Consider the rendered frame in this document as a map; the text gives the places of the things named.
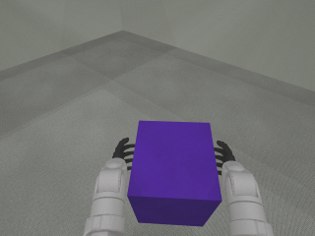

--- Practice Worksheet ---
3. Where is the robot right forearm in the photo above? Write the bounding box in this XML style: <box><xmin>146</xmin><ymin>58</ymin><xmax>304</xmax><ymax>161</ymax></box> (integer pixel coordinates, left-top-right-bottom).
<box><xmin>221</xmin><ymin>160</ymin><xmax>275</xmax><ymax>236</ymax></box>

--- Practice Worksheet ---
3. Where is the left robot hand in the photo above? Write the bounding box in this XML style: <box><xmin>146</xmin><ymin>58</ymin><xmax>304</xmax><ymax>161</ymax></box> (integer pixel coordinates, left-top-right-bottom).
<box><xmin>112</xmin><ymin>138</ymin><xmax>135</xmax><ymax>170</ymax></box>

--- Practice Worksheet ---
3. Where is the carton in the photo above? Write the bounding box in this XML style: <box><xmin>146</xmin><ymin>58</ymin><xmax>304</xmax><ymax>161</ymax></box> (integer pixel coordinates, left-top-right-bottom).
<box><xmin>127</xmin><ymin>120</ymin><xmax>222</xmax><ymax>227</ymax></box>

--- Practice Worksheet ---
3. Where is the right robot hand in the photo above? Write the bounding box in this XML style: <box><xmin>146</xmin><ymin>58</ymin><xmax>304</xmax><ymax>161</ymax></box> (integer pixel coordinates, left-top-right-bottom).
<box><xmin>214</xmin><ymin>141</ymin><xmax>236</xmax><ymax>176</ymax></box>

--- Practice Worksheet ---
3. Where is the robot left forearm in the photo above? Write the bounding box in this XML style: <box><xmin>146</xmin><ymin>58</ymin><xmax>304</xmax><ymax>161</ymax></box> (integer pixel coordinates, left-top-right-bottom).
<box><xmin>83</xmin><ymin>157</ymin><xmax>128</xmax><ymax>236</ymax></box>

